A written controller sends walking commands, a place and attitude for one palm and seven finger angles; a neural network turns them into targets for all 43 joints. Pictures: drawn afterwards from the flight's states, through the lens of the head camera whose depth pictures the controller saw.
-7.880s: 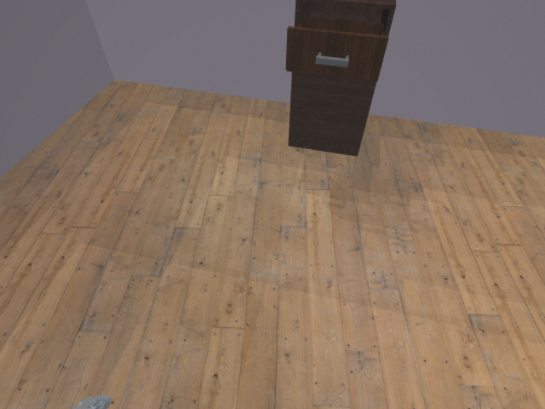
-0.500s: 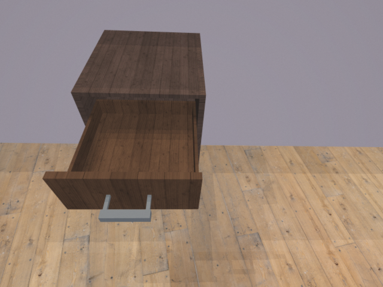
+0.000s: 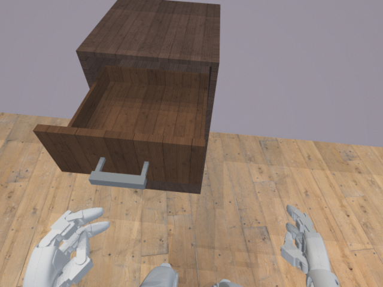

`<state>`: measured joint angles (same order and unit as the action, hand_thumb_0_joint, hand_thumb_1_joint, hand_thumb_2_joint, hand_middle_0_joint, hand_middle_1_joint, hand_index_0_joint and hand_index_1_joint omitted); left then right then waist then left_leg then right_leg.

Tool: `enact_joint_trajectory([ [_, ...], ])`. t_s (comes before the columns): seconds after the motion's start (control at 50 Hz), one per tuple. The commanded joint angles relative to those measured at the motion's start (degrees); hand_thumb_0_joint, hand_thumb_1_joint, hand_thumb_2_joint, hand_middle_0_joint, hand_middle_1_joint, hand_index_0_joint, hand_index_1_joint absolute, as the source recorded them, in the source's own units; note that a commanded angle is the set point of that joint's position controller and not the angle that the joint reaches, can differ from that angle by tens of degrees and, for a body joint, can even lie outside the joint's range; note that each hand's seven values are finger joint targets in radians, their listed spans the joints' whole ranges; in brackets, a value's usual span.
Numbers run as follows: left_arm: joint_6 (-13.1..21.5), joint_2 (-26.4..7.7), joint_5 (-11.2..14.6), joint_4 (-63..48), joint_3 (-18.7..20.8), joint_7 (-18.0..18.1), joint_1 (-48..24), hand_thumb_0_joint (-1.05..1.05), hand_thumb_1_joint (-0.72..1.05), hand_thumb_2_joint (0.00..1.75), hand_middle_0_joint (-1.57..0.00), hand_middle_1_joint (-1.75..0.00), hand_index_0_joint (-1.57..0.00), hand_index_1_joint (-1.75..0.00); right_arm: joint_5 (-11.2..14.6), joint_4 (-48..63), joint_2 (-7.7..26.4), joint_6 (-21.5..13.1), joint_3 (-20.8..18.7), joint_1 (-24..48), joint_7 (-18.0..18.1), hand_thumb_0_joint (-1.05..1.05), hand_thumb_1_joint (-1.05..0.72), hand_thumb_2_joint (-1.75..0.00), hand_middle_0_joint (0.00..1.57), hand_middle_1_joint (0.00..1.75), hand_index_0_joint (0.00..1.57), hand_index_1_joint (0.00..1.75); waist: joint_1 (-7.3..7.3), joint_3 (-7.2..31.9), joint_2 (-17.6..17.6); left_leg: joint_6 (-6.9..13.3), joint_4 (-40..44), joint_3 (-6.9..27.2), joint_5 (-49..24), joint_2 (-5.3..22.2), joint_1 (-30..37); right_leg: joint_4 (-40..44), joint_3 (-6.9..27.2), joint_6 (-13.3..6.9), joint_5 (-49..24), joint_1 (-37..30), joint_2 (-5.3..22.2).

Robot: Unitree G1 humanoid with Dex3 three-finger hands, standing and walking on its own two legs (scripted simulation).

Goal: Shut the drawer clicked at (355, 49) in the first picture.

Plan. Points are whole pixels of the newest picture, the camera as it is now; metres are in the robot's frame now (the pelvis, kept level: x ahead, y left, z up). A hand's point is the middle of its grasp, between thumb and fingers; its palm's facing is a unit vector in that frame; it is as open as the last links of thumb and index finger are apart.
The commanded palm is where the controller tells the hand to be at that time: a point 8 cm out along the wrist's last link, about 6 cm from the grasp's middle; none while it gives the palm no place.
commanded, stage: raise the hand and make a fist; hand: left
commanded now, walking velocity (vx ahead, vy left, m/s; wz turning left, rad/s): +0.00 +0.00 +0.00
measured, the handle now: (121, 172) +0.35 +0.20 +0.02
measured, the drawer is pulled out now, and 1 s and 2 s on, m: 0.30 0.30 0.30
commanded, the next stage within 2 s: bring the fist close to the handle in 1.36 s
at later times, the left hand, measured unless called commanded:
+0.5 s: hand (96, 244) +0.18 +0.18 +0.08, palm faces +0.03 -1.00 -0.01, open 3.2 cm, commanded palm +0.14 +0.23 +0.09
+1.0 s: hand (102, 238) +0.17 +0.16 +0.12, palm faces +0.01 -1.00 +0.03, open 3.3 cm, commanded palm +0.13 +0.21 +0.12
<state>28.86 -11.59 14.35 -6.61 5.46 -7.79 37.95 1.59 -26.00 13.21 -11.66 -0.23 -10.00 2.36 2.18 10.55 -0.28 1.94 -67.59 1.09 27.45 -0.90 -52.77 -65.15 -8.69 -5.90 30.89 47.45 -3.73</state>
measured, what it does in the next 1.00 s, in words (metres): stands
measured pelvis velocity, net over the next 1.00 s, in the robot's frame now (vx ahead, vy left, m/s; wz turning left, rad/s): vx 0.03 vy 0.04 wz -0.02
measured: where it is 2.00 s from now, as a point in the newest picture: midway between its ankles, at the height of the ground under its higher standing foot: outside the picture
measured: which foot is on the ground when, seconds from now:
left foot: down 0.00-1.00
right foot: down 0.00-1.00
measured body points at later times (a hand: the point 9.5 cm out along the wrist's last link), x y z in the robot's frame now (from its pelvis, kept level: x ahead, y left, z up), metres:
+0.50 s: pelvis +0.03 +0.01 +0.02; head +0.07 +0.01 +0.47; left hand +0.17 +0.23 +0.08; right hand +0.20 -0.25 -0.05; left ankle +0.06 +0.10 -0.65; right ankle +0.02 -0.06 -0.65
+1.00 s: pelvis +0.03 +0.04 +0.02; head +0.05 +0.04 +0.47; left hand +0.17 +0.21 +0.12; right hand +0.22 -0.18 -0.03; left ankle +0.06 +0.10 -0.65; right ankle +0.02 -0.06 -0.65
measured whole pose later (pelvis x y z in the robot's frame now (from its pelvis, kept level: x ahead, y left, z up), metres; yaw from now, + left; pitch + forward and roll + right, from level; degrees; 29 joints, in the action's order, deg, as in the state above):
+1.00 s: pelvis +0.03 +0.04 +0.02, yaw -1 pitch +11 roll -3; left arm 18.1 -8.9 9.2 -26.4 -5.9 -3.6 48.0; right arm 2.4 -21.4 11.9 -5.5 2.0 -15.3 0.3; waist 0.7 10.4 -3.0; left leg 4.9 -61.1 -1.3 27.6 -2.1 -44.6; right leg -58.1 -5.6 -2.8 29.9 39.5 -2.9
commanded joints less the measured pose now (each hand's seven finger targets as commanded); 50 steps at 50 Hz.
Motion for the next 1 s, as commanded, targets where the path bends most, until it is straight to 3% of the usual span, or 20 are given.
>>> enact_joint_trajectory([
  [0.0,4.4,-5.9,0.4,-9.9,0.2,-6.1,-7.7,0.00,0.90,0.90,-0.76,-0.91,-0.76,-0.91,0.5,5.1,6.8,-3.5,-2.0,0.7,0.3,0.00,-0.90,-0.90,0.20,0.30,0.20,0.30,-5.54,2.4,-3.1,0.8,5.7,2.2,-3.8,1.0,2.7,17.2,16.0,5.4,-0.8,-2.3,3.5],
  [0.04,0.4,-7.6,1.7,-9.1,3.5,-8.2,-4.5,0.00,0.90,0.90,-0.80,-0.95,-0.80,-0.95,1.2,5.9,6.5,-3.0,-2.2,0.8,0.7,0.00,-0.90,-0.90,0.20,0.30,0.20,0.30,-3.80,6.4,0.7,0.9,5.7,1.9,-5.3,0.9,2.5,18.5,18.2,7.0,-4.3,-8.6,4.9],
  [0.1,-4.8,-10.0,3.2,-9.2,10.0,-7.6,-0.2,0.00,0.90,0.90,-0.86,-1.01,-0.86,-1.01,1.6,5.7,5.4,-1.3,-2.4,2.1,1.4,0.00,-0.90,-0.90,0.20,0.30,0.20,0.30,-0.94,9.6,0.6,0.5,7.4,2.0,-10.0,0.7,4.3,18.9,18.6,8.6,-14.5,-16.1,6.0],
  [0.16,-5.0,-6.8,4.0,-13.0,9.1,-6.2,2.9,0.00,0.90,0.90,-0.92,-1.08,-0.92,-1.08,1.4,5.7,4.2,-0.7,-2.6,2.2,1.3,0.00,-0.90,-0.90,0.20,0.30,0.20,0.30,-0.62,10.5,1.0,0.3,9.5,2.3,-14.3,0.8,6.6,17.4,17.1,9.5,-27.2,-19.4,6.5],
  [0.2,-3.8,-6.7,3.5,-11.8,9.9,-5.1,5.4,0.00,0.90,0.90,-0.96,-1.12,-0.96,-1.12,1.3,4.7,3.9,-0.4,-2.9,2.6,1.2,0.00,-0.90,-0.90,0.20,0.30,0.20,0.30,-0.41,8.6,2.5,0.2,10.1,2.5,-15.2,0.8,6.6,17.0,16.0,9.6,-30.0,-19.0,6.2],
  [0.22,-2.9,-5.2,3.3,-11.9,8.0,-5.2,5.4,0.00,0.90,0.90,-0.98,-1.14,-0.98,-1.14,1.2,4.7,3.9,-0.5,-3.0,2.3,1.1,0.00,-0.90,-0.90,0.20,0.30,0.20,0.30,-1.31,7.3,3.0,0.2,10.3,2.4,-15.0,0.9,6.6,16.8,15.7,9.7,-30.6,-18.0,6.3],
  [0.3,0.5,-4.8,3.0,-12.3,5.9,-6.3,7.3,0.00,0.90,0.90,-1.06,-1.23,-1.06,-1.23,1.1,4.4,5.0,-1.6,-3.5,2.9,0.7,0.00,-0.90,-0.90,0.20,0.30,0.20,0.30,-2.10,5.4,2.3,0.5,10.7,2.5,-14.9,0.9,7.8,16.6,14.2,8.9,-26.1,-14.0,5.5],
  [0.36,2.4,-4.7,3.5,-14.0,5.3,-6.8,7.6,0.00,0.90,0.90,-1.12,-1.30,-1.12,-1.30,1.3,5.0,5.3,-2.2,-3.9,1.9,0.6,0.00,-0.90,-0.90,0.20,0.30,0.20,0.30,-2.35,7.2,2.3,0.5,10.8,2.2,-13.7,0.6,8.0,16.5,14.0,8.4,-22.1,-13.3,5.3],
  [0.44,3.3,-3.3,2.6,-19.2,1.8,-5.0,7.5,0.00,0.90,0.90,-1.20,-1.38,-1.20,-1.38,1.1,6.5,5.6,-2.5,-3.7,1.6,0.5,0.00,-0.90,-0.90,0.20,0.30,0.20,0.30,-2.17,8.0,-1.3,0.8,12.3,1.9,-13.6,0.7,11.2,15.9,11.0,6.2,-16.1,-10.6,3.9],
  [0.52,1.7,-3.7,0.7,-20.5,0.5,-2.3,8.6,0.00,0.90,0.90,-1.28,-1.47,-1.28,-1.47,1.1,7.7,5.8,-1.6,-3.7,1.4,0.3,0.00,-0.90,-0.90,0.20,0.30,0.20,0.30,-2.04,6.4,-1.0,0.9,13.9,2.2,-11.6,1.1,12.2,16.0,8.8,4.9,-10.7,-8.1,2.7],
  [0.54,0.9,-2.4,0.4,-21.2,-1.3,-2.0,9.2,0.00,0.90,0.90,-1.30,-1.49,-1.30,-1.49,1.0,8.7,5.9,-1.3,-3.4,1.7,0.1,0.00,-0.90,-0.90,0.20,0.30,0.20,0.30,-2.10,6.0,-1.6,0.9,14.6,2.3,-11.0,1.2,12.7,15.9,8.0,4.7,-9.9,-7.8,2.5],
  [0.6,-1.8,-3.2,-1.0,-22.0,-1.4,-0.3,10.6,0.00,0.90,0.90,-1.36,-1.56,-1.36,-1.56,1.2,9.8,5.9,0.0,-3.2,2.0,-0.2,0.00,-0.90,-0.90,0.20,0.30,0.20,0.30,-1.70,4.9,-1.8,0.9,15.9,2.7,-10.4,1.4,13.7,16.1,7.0,4.5,-9.2,-7.8,2.1],
  [0.66,-3.9,-1.5,-1.7,-24.5,-4.1,0.8,10.8,0.00,0.90,0.90,-1.40,-1.60,-1.40,-1.60,1.2,11.4,5.7,1.1,-2.6,1.7,-0.6,0.00,-0.90,-0.90,0.20,0.30,0.20,0.30,-1.93,3.5,-1.6,0.6,17.4,3.2,-9.5,1.8,14.6,15.9,5.3,4.2,-8.2,-7.3,1.8],
  [0.7,-4.8,-2.3,-2.6,-26.1,-4.3,1.9,10.0,0.00,0.90,0.90,-1.40,-1.60,-1.40,-1.60,1.1,11.9,5.8,1.7,-2.3,1.8,-0.6,0.00,-0.90,-0.90,0.20,0.30,0.20,0.30,-1.96,2.8,-2.6,0.6,17.9,3.8,-8.4,1.9,15.0,16.0,5.2,4.0,-7.0,-6.7,1.6],
  [0.78,-5.6,0.1,-3.3,-29.3,-8.1,2.8,10.8,0.00,0.90,0.90,-1.40,-1.60,-1.40,-1.60,0.9,13.5,5.6,2.0,-1.7,0.8,-1.3,0.00,-0.90,-0.90,0.20,0.30,0.20,0.30,-2.47,2.8,-2.3,0.2,18.4,4.3,-9.0,2.0,16.3,15.6,4.4,3.9,-7.3,-6.6,1.5],
  [0.8,-5.9,-1.4,-4.0,-29.3,-6.9,3.4,11.2,0.00,0.90,0.90,-1.40,-1.60,-1.40,-1.60,1.0,13.3,5.7,2.3,-1.8,0.9,-1.3,0.00,-0.90,-0.90,0.20,0.30,0.20,0.30,-1.93,2.2,-3.0,0.1,18.6,4.5,-8.7,2.2,16.3,15.6,4.5,3.7,-6.9,-6.6,1.4],
  [0.84,-6.0,0.2,-4.4,-31.7,-9.7,3.6,11.7,0.00,0.90,0.90,-1.40,-1.60,-1.40,-1.60,0.9,14.3,5.5,2.3,-1.5,0.4,-1.7,0.00,-0.90,-0.90,0.20,0.30,0.20,0.30,-2.31,2.7,-3.6,-0.1,18.8,4.8,-8.7,2.3,17.3,15.2,4.2,3.8,-6.6,-6.1,1.4],
  [0.9,-7.1,-1.0,-5.2,-30.7,-8.6,4.5,12.7,0.00,0.90,0.90,-1.40,-1.60,-1.40,-1.60,0.9,14.5,5.6,3.0,-1.6,0.3,-1.7,0.00,-0.90,-0.90,0.20,0.30,0.20,0.30,-2.24,1.5,-0.5,0.0,18.9,4.9,-8.0,2.2,15.9,15.7,4.5,3.8,-6.6,-7.0,1.4],
  [0.94,-7.2,0.0,-5.2,-32.9,-9.7,4.7,13.8,0.00,0.90,0.90,-1.40,-1.60,-1.40,-1.60,0.9,15.2,5.3,3.2,-1.5,0.2,-1.8,0.00,-0.90,-0.90,0.20,0.30,0.20,0.30,-1.78,2.7,-1.2,-0.1,19.1,4.7,-8.7,2.0,16.4,15.4,4.4,3.7,-6.9,-7.7,1.4],
  [0.98,-7.5,0.6,-5.3,-32.1,-10.3,4.8,13.8,0.00,0.90,0.90,-1.40,-1.60,-1.40,-1.60,1.0,15.3,5.5,3.4,-1.5,0.1,-1.8,0.00,-0.90,-0.90,0.20,0.30,0.20,0.30,-2.35,1.2,-0.6,-0.2,19.0,4.7,-7.7,2.1,15.8,15.5,4.2,3.9,-6.2,-6.8,1.4],
])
